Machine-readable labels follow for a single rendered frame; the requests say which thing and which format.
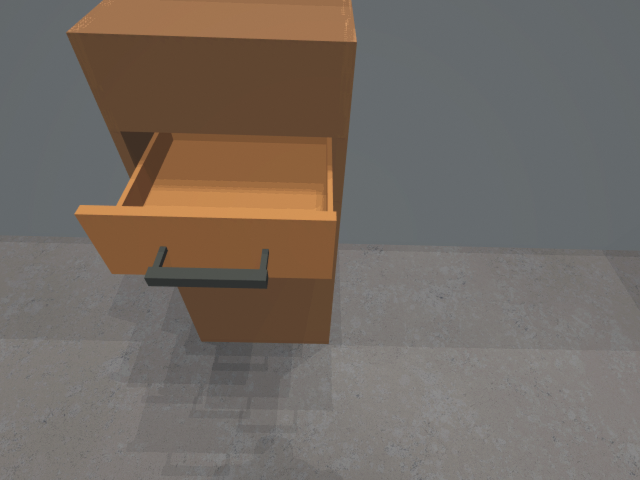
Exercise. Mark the cabinet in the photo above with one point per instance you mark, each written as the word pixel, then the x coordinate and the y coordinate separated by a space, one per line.
pixel 235 67

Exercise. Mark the handle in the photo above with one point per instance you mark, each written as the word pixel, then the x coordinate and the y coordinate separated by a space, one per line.
pixel 206 277

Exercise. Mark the drawer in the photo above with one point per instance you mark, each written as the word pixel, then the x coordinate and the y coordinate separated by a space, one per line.
pixel 217 200

